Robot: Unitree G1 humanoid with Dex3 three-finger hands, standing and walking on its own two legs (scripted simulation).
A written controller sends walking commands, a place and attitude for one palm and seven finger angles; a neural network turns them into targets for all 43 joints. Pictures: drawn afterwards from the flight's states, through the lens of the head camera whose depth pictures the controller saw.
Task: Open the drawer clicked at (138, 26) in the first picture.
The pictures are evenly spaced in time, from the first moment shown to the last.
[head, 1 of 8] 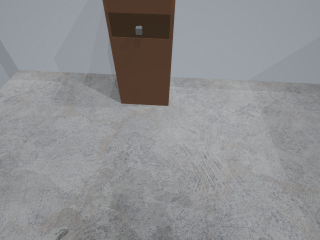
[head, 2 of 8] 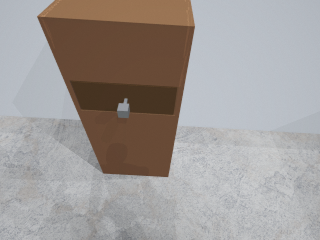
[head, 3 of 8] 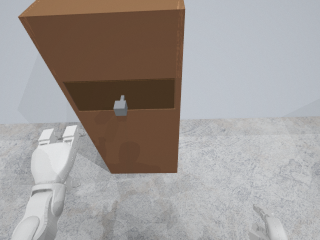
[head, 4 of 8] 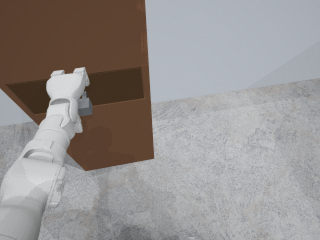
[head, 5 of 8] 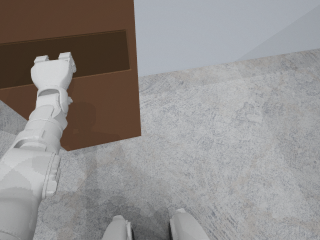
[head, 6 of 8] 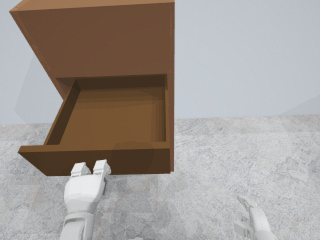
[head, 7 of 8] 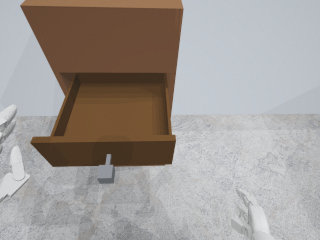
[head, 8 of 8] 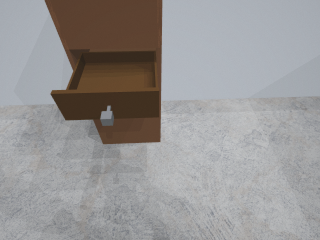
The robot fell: no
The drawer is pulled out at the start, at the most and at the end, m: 0.00 0.30 0.29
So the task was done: yes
